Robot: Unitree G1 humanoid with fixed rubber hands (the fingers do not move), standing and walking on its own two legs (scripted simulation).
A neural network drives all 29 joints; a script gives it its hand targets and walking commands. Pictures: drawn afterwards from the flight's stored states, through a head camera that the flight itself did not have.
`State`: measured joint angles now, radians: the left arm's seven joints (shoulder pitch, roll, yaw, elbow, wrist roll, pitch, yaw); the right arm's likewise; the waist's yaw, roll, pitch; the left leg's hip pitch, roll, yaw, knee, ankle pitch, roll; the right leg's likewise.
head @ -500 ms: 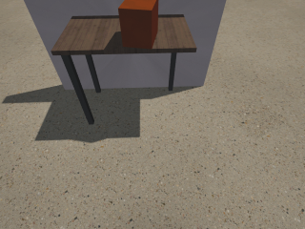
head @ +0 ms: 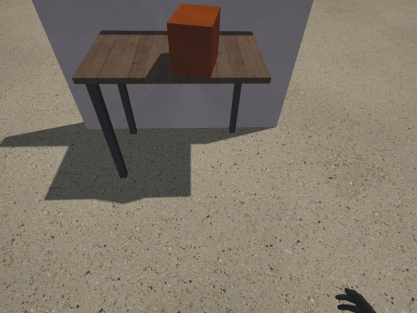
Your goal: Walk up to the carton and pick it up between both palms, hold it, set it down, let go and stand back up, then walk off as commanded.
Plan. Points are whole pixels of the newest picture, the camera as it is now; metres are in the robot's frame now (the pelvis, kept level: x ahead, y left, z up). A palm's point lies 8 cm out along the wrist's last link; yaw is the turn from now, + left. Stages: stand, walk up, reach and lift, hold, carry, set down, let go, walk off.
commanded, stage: stand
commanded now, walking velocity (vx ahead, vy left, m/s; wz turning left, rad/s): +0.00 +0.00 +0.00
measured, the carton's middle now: (195, 40) +1.16 +0.03 +0.03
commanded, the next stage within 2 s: none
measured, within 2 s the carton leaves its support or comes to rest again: neither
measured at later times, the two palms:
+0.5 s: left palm out of the picture +0.08 +0.31 -0.10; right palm out of the picture +0.12 -0.30 -0.07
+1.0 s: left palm out of the picture +0.08 +0.31 -0.10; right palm out of the picture +0.12 -0.30 -0.08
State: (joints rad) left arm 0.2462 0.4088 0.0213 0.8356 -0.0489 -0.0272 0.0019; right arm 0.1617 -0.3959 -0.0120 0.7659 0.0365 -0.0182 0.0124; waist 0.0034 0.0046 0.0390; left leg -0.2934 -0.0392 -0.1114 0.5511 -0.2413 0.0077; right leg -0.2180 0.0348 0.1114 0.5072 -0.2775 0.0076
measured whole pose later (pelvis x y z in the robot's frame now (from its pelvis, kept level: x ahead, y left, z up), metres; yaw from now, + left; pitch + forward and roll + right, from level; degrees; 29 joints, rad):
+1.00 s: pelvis -0.01 +0.00 +0.00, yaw +0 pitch -1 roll -1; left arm 0.25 0.41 0.02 0.84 -0.05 -0.02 0.00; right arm 0.18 -0.40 0.00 0.77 0.04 -0.02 0.01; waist 0.00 0.00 0.02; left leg -0.29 -0.04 -0.11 0.54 -0.22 0.01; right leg -0.21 0.03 0.11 0.49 -0.26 0.01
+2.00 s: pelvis -0.01 +0.00 +0.00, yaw +0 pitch -1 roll -1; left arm 0.25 0.41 0.02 0.84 -0.05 -0.02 0.00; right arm 0.19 -0.40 0.00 0.77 0.04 -0.02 0.01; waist 0.00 0.00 0.02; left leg -0.29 -0.04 -0.11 0.53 -0.22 0.01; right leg -0.21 0.03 0.11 0.49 -0.26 0.01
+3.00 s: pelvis -0.01 +0.00 +0.00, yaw +0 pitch -2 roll -1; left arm 0.25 0.41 0.02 0.85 -0.05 -0.02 0.00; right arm 0.19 -0.40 0.00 0.78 0.04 -0.02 0.01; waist 0.00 0.00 0.02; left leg -0.29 -0.04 -0.11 0.53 -0.21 0.01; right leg -0.21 0.03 0.11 0.49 -0.25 0.01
